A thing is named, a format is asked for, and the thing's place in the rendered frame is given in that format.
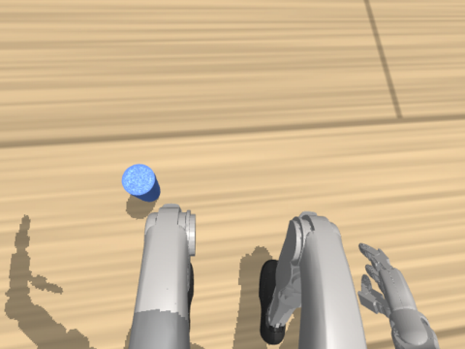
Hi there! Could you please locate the right robot arm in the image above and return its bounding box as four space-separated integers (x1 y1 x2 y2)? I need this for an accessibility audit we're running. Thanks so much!
389 309 440 349

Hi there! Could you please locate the right robot foot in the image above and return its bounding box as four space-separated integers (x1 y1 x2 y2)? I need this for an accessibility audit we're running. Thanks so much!
259 260 286 345

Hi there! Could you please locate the right robot hand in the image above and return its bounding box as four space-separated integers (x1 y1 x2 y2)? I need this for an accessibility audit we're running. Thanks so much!
357 243 418 318

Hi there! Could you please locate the cup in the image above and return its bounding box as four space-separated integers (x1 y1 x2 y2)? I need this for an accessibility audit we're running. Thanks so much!
122 164 161 202

